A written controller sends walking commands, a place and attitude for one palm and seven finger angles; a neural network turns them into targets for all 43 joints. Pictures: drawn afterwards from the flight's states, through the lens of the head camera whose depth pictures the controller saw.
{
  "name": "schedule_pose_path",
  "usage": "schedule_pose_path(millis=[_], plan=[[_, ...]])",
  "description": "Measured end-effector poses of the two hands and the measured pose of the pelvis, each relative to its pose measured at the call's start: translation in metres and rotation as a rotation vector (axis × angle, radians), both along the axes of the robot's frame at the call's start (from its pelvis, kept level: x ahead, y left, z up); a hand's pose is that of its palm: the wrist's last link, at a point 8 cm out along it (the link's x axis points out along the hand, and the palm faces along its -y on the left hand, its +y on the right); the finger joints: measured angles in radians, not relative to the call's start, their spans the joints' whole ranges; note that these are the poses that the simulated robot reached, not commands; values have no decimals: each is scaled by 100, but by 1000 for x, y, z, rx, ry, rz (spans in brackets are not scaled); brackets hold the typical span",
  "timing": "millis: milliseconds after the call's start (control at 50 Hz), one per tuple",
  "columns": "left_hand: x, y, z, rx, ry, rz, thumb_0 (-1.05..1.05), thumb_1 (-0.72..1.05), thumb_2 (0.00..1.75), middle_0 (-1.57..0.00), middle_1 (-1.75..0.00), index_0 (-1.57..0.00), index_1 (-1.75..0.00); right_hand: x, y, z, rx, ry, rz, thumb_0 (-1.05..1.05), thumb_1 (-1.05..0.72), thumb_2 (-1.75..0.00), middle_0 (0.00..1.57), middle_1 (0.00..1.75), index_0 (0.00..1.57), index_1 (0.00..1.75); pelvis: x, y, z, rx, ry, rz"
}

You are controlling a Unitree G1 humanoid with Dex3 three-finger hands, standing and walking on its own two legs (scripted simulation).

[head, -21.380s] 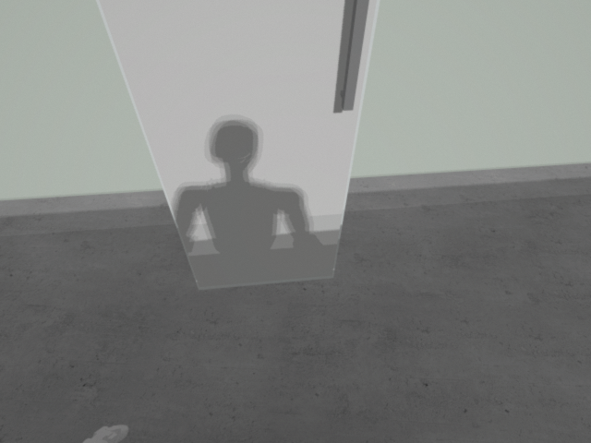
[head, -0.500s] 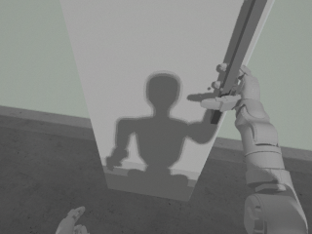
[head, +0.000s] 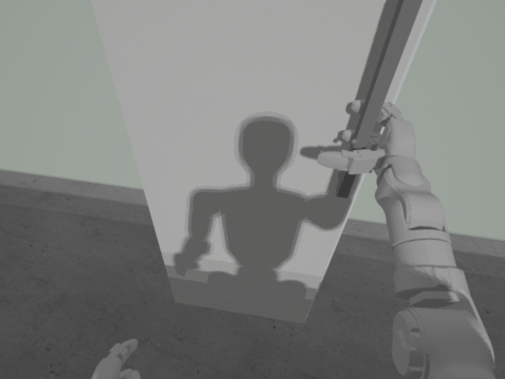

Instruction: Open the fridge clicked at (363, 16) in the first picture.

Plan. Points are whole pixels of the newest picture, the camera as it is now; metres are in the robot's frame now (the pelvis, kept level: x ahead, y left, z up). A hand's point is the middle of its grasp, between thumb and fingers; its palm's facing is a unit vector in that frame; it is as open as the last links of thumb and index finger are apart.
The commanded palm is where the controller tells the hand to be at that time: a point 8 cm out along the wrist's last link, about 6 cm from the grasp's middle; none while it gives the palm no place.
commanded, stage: grip the handle and tug to test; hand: right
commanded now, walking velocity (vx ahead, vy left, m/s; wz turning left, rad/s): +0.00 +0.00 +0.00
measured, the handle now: (368, 106) +0.48 -0.14 +0.24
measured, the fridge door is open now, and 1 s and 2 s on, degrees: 0 0 2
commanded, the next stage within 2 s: pull the door a little, standing still in 1.24 s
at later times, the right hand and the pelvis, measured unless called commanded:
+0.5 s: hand (353, 139) +0.43 -0.11 +0.21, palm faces +0.10 +0.99 +0.03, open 5.6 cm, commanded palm +0.41 -0.16 +0.21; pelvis +0.00 +0.00 +0.00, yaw +0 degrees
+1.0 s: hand (351, 140) +0.43 -0.11 +0.21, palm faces +0.10 +0.99 +0.03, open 5.5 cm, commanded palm +0.39 -0.17 +0.21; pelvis +0.01 +0.00 +0.00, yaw +1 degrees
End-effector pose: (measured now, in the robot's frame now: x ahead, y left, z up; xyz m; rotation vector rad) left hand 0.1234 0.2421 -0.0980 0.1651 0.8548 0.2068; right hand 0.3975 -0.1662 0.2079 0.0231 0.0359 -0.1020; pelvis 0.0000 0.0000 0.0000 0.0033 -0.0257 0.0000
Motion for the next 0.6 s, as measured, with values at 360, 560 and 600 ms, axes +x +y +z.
schedule_pose_path(millis=[360, 560, 600], plan=[[-19, 3, -3, 6, 25, 23, 2, 90, 90, -20, -30, -20, -30, 2, -4, 1, -7, -8, -15, 0, -37, -67, 37, 131, 39, 132, -4, -2, 0, 4, 2, 3], [-19, 3, -4, 4, 29, 17, 2, 90, 90, -20, -30, -20, -30, 7, 2, 0, -5, -3, -4, 0, -71, -82, 40, 137, 43, 138, -3, -1, 0, 2, 12, 2], [-18, 3, -4, 0, 24, 18, 2, 90, 90, -20, -30, -20, -30, 7, 2, 0, -7, -4, -9, 0, -71, -82, 39, 138, 43, 138, -2, -1, 0, 2, 13, 3]])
